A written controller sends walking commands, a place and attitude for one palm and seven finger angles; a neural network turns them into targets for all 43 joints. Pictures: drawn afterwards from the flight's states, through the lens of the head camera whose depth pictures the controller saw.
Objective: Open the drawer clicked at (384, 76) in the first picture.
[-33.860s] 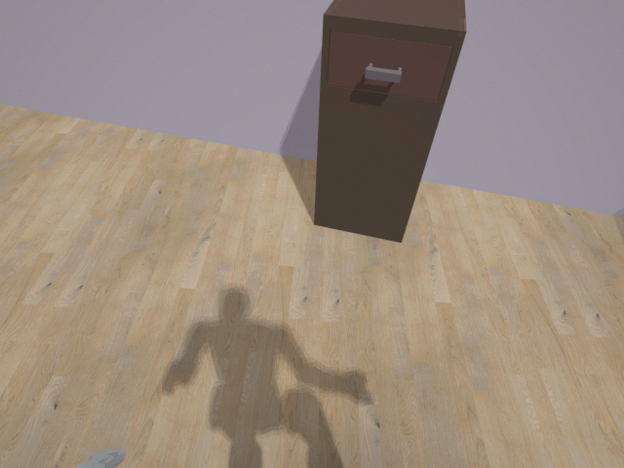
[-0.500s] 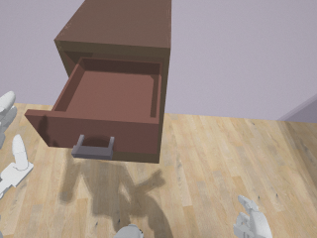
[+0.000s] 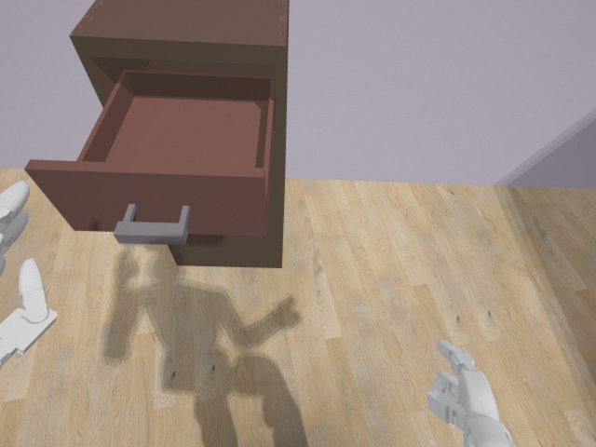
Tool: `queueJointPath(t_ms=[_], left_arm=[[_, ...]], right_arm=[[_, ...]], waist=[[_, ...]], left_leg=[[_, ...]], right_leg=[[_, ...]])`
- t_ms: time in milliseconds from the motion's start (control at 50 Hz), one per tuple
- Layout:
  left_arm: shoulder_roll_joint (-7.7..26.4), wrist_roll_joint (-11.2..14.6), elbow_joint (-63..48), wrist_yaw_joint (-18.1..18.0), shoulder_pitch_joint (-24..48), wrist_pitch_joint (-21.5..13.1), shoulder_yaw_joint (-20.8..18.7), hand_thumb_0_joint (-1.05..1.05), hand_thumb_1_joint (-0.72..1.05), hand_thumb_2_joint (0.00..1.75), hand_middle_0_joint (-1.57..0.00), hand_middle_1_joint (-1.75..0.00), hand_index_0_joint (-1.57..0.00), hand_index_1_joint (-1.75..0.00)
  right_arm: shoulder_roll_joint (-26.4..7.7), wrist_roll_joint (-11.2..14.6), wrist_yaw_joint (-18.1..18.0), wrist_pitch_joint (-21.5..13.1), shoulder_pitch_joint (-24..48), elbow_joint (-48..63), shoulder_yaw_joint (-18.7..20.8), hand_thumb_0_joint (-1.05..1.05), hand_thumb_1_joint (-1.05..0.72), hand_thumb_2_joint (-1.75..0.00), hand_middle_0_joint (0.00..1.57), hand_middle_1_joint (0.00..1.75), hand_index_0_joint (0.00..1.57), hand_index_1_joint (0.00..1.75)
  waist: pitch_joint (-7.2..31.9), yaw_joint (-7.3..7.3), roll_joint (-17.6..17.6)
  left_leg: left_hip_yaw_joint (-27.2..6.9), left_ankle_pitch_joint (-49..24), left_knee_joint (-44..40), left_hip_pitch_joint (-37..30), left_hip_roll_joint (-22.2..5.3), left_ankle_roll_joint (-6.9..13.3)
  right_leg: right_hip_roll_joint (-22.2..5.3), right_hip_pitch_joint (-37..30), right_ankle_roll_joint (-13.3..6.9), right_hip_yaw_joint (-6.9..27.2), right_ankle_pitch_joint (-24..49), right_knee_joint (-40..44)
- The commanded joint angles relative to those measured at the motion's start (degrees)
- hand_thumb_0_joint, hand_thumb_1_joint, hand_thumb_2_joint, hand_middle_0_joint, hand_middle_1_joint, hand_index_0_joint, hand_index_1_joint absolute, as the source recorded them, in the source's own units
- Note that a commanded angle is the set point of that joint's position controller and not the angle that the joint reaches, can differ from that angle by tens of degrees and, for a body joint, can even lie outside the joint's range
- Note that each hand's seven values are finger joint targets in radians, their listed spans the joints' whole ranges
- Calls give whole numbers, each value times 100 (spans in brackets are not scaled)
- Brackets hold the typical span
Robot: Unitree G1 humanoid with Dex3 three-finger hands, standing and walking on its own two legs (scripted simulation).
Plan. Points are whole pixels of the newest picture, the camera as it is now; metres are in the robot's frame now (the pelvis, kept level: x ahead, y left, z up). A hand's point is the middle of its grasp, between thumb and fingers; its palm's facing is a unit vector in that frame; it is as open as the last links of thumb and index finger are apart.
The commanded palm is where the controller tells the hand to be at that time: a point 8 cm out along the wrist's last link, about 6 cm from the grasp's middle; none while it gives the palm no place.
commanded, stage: stop stepping back and stand still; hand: left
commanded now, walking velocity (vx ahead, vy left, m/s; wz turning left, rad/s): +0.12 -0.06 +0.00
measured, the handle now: (155, 222) +0.43 +0.25 -0.01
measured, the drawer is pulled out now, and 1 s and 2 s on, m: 0.30 0.30 0.30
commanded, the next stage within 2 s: let the arm hang, fingers relaxed in 1.34 s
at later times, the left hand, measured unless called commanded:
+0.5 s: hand out of the picture +0.09 +0.18 +0.15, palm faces +0.37 -0.80 -0.47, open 7.4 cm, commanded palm +0.03 +0.23 +0.18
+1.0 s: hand out of the picture +0.11 +0.20 +0.16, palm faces +0.40 -0.80 -0.44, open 7.4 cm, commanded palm +0.05 +0.24 +0.18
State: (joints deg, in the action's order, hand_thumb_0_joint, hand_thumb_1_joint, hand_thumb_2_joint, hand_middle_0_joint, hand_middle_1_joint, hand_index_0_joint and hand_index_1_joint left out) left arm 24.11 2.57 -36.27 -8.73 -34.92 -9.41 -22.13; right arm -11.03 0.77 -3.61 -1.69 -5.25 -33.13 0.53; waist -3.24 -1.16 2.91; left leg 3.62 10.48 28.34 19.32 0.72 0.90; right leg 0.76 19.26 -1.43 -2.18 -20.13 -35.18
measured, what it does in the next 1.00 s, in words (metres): steps on the spot: left foot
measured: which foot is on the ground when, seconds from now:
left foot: down 0.00-0.20, up 0.22-0.54, down 0.56-1.00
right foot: down 0.00-1.00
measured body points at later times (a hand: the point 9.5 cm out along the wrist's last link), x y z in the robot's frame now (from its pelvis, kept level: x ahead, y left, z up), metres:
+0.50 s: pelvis -0.09 -0.05 +0.02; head -0.08 -0.07 +0.47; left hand +0.07 +0.23 +0.18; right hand +0.05 -0.32 -0.09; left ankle -0.13 +0.09 -0.71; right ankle -0.06 -0.11 -0.73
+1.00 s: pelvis -0.07 -0.04 +0.00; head -0.06 -0.04 +0.45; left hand +0.08 +0.24 +0.19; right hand +0.10 -0.25 -0.08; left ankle -0.09 +0.09 -0.73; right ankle -0.06 -0.11 -0.73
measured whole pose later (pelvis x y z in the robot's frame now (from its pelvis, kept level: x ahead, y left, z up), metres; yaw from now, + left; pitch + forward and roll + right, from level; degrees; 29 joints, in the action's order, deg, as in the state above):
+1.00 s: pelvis -0.07 -0.04 +0.00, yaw +2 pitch +0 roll +0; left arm 20.8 1.7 -33.4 -9.9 -36.6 -8.6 -18.6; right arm -10.5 0.3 -2.2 -4.3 -12.8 -33.7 -2.1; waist -0.7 0.1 0.7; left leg 1.8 16.0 28.6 12.6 -1.6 -1.0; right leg 1.1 14.0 -4.0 -8.0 -15.0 -28.6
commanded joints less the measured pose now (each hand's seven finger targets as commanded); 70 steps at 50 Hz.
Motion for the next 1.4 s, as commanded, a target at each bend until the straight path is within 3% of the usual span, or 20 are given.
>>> queueJointPath(t_ms=[0,60,140,160,200,240,320,440,520,560,620,660,700,760,800,860,900,1000,1180,1380], left_arm=[[752,-2,-1774,-3,-676,-455,-577,0,90,90,-20,-30,-20,-30],[800,30,-2249,-93,-771,-273,-734,0,90,90,-20,-30,-20,-30],[796,115,-1746,-154,-912,-177,-826,0,90,90,-20,-30,-20,-30],[864,78,-1498,-152,-835,-201,-866,0,90,90,-20,-30,-20,-30],[782,129,-1154,-143,-391,-126,-708,0,90,90,-20,-30,-20,-30],[628,108,-782,-86,-255,-159,-584,0,90,90,-20,-30,-20,-30],[552,14,-256,-55,-82,-354,-347,0,90,90,-20,-30,-20,-30],[666,-127,-803,-239,-175,-503,-330,0,90,90,-20,-30,-20,-30],[757,-86,-1332,-269,-286,-654,-415,0,90,90,-20,-30,-20,-30],[809,-100,-1377,-261,-247,-628,-553,0,90,90,-20,-30,-20,-30],[745,-44,-794,-229,-336,-479,-613,0,90,90,-20,-30,-20,-30],[597,-47,-322,-203,-298,-465,-474,0,90,90,-20,-30,-20,-30],[519,-52,-145,-168,-63,-451,-343,0,90,90,-20,-30,-20,-30],[528,-75,-313,-173,115,-431,-292,0,90,90,-20,-30,-20,-30],[542,-61,-629,-206,61,-437,-253,0,90,90,-20,-30,-20,-30],[678,-75,-1380,-252,243,-474,-325,0,90,90,-20,-30,-20,-30],[625,-105,-1071,-231,52,-350,-342,0,90,90,-20,-30,-20,-30],[549,-44,-829,-240,-59,-321,-327,0,90,90,-20,-30,-20,-30],[633,49,-878,-191,-502,-244,-471,0,90,90,-20,-30,-20,-30],[613,42,-979,-218,-461,-244,-398,0,90,90,-20,-30,-20,-30]], right_arm=[[-697,-128,174,-558,-19,891,332,0,-90,-90,20,30,20,30],[-710,-26,236,-576,-26,977,301,0,-90,-90,20,30,20,30],[-748,93,141,-507,83,1168,197,0,-90,-90,20,30,20,30],[-709,81,131,-435,79,1156,220,0,-90,-90,20,30,20,30],[-763,71,98,-311,24,1013,296,0,-90,-90,20,30,20,30],[-850,16,80,-285,-40,806,341,0,-90,-90,20,30,20,30],[-769,-8,-3,-365,121,814,219,0,-90,-90,20,30,20,30],[-754,-69,6,-621,-190,795,245,0,-90,-90,20,30,20,30],[-937,-106,36,-686,-384,920,341,0,-90,-90,20,30,20,30],[-968,-38,105,-715,-286,921,348,0,-90,-90,20,30,20,30],[-812,12,1,-635,-293,822,279,0,-90,-90,20,30,20,30],[-825,28,27,-602,-386,771,313,0,-90,-90,20,30,20,30],[-828,35,79,-534,-316,724,329,0,-90,-90,20,30,20,30],[-716,-5,113,-504,-275,703,167,0,-90,-90,20,30,20,30],[-700,-44,82,-508,-244,721,99,0,-90,-90,20,30,20,30],[-812,-92,83,-555,-40,871,107,0,-90,-90,20,30,20,30],[-696,-68,57,-565,-54,834,36,0,-90,-90,20,30,20,30],[-719,-48,86,-592,-245,770,88,0,-90,-90,20,30,20,30],[-733,16,45,-333,-71,942,128,0,-90,-90,20,30,20,30],[-776,10,3,-314,-93,979,156,0,-90,-90,20,30,20,30]], waist=[[1811,174,-1804],[1510,132,-1564],[868,49,-1185],[657,-20,-612],[402,-21,674],[378,-140,511],[513,-88,247],[735,67,507],[887,56,-1149],[948,149,-1223],[352,20,-823],[285,-56,321],[309,6,697],[436,-25,463],[557,-31,-137],[587,161,-1314],[243,125,-1108],[841,49,-612],[1156,45,-376],[999,60,-612]], left_leg=[[-1368,-4426,-573,-1411,-2003,620],[-995,-2695,-611,-958,-1608,608],[-486,1789,-661,760,-769,135],[-244,1915,90,844,-400,-57],[-471,1415,2513,611,-29,-210],[-706,875,3407,890,-85,-138],[-293,793,1932,838,-179,-71],[114,1017,-491,-203,-41,237],[-981,540,-1155,-924,-871,577],[-1285,25,-865,-718,-1203,618],[-576,1494,-606,379,-628,345],[-206,1310,510,566,-201,156],[-261,1402,1428,659,-168,96],[-397,1147,470,19,-374,159],[-397,393,-492,-778,-320,155],[-1726,381,-1245,-451,-1327,483],[-1229,1027,-1276,338,-1099,364],[-514,-713,-237,-367,-536,25],[-481,-1782,-328,-708,-579,-15],[-501,-1289,-529,-698,-587,-29]], right_leg=[[-8,232,155,333,-1004,-1409],[20,26,246,134,-452,-1002],[-133,-1447,194,-184,96,1035],[-565,-1123,-44,442,-320,1694],[-2140,494,-732,2669,-2279,2895],[-1937,435,-502,2138,-1433,2709],[-1611,-403,-361,1098,-651,2435],[-1612,-1179,-233,1301,-589,2386],[-637,-879,53,464,228,889],[-301,-758,240,-5,627,306],[-458,-1014,14,590,-295,1138],[-1153,-1021,-238,1705,-686,1940],[-1790,-1017,-454,2248,-504,2416],[-1646,-813,-554,1384,384,1944],[-1079,-496,-262,675,184,1482],[-245,-574,172,69,327,518],[-270,-1040,170,116,472,796],[-668,-1407,-23,537,2242,1285],[-579,-1715,52,181,3226,1086],[-507,-1558,73,228,2634,1267]])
